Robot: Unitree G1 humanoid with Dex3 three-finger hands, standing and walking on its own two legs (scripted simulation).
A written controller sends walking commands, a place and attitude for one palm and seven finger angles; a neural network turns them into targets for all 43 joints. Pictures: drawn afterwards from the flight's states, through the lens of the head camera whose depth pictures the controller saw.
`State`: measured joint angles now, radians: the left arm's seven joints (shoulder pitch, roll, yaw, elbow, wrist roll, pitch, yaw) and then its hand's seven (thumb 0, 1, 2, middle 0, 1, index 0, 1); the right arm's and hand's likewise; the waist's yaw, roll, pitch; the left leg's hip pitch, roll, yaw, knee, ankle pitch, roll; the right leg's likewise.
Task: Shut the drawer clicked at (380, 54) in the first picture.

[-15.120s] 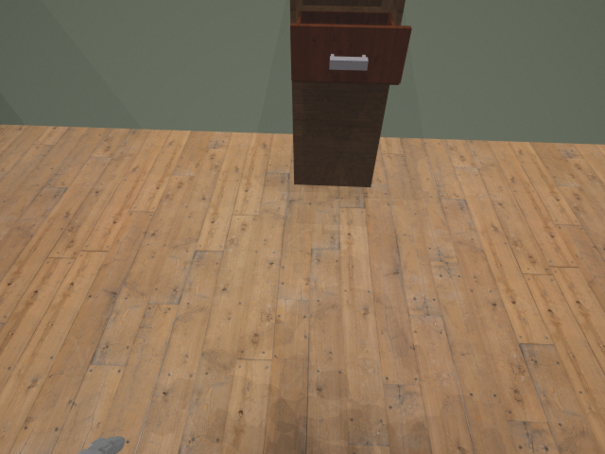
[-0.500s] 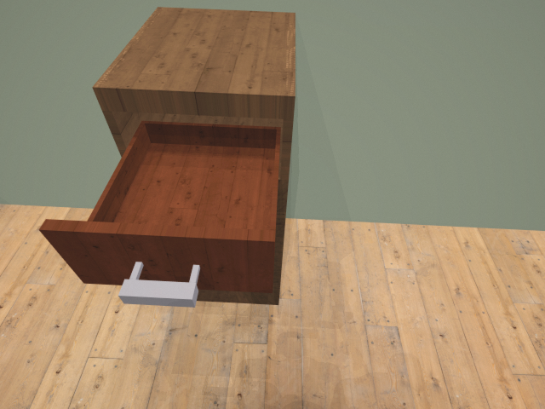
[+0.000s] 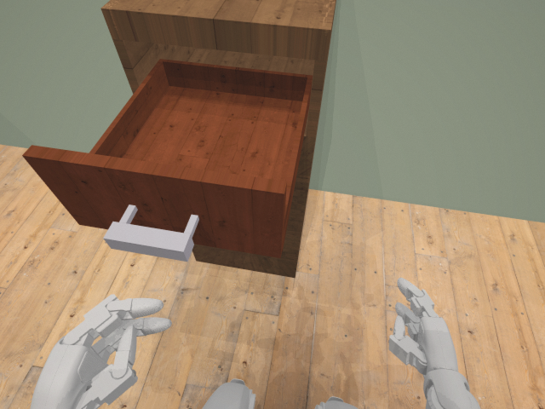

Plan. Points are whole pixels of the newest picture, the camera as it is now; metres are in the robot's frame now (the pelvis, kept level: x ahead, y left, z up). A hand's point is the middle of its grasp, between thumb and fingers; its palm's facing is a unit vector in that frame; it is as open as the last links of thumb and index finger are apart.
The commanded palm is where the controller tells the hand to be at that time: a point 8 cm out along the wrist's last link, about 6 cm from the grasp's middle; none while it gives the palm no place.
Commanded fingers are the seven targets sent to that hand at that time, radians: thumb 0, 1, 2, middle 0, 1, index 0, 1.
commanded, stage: raise the hand and make a fist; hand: left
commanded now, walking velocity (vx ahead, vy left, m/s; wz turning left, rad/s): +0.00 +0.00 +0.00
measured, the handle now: (156, 228) +0.32 +0.21 +0.09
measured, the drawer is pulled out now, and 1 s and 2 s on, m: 0.30 0.30 0.30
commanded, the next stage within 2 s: bring the fist close to the handle in 1.32 s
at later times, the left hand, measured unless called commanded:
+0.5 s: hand (105, 359) +0.15 +0.19 +0.12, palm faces -0.03 -1.00 -0.07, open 3.1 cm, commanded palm +0.10 +0.24 +0.14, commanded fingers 0.00 0.90 0.90 -1.30 -1.49 -1.30 -1.49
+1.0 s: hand (81, 334) +0.16 +0.19 +0.18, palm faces -0.02 -0.99 -0.11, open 3.2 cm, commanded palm +0.10 +0.24 +0.19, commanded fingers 0.00 0.90 0.90 -1.40 -1.60 -1.40 -1.60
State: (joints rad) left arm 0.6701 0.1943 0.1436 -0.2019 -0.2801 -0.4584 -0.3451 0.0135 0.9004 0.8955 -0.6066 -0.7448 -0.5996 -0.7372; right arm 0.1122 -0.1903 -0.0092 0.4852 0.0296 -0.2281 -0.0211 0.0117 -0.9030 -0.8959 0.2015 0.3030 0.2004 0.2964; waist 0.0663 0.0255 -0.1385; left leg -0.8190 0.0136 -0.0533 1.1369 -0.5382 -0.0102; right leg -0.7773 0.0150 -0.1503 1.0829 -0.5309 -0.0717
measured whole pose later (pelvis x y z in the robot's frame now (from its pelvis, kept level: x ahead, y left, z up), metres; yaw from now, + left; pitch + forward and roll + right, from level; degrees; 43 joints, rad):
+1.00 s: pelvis +0.01 +0.02 +0.05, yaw -1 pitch +3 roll -2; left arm 0.73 0.25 0.14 -0.54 -0.28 -0.13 -0.25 0.01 0.90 0.90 -1.39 -1.60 -1.40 -1.59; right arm 0.24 -0.21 0.06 0.53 0.07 -0.34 -0.04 0.02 -0.90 -0.90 0.21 0.30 0.20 0.30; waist 0.06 0.06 -0.12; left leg -0.42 -0.01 -0.01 0.81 -0.43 0.03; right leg -0.39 0.01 -0.10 0.75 -0.40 -0.03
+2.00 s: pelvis +0.01 +0.01 +0.05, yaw -1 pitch +6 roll -1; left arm 0.58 0.21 0.14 -0.23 -0.27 -0.28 -0.27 0.01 0.90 0.90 -1.40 -1.60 -1.40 -1.60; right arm 0.24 -0.24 0.01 0.59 0.04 -0.34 -0.05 0.02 -0.90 -0.90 0.20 0.30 0.20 0.30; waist 0.01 0.05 -0.08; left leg -0.52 0.00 -0.01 0.83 -0.42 0.01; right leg -0.50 0.01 -0.10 0.81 -0.41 -0.05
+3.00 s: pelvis +0.01 +0.01 +0.02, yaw -1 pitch +13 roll -1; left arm 0.50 0.21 0.10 -0.16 -0.24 -0.35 -0.19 0.01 0.90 0.90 -1.40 -1.60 -1.40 -1.60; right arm 0.25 -0.24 0.01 0.49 0.03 -0.16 -0.04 0.01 -0.90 -0.90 0.20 0.30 0.20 0.30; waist -0.02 0.05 -0.14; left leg -0.74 0.00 -0.01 1.03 -0.50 0.02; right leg -0.72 0.01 -0.10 0.98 -0.49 -0.05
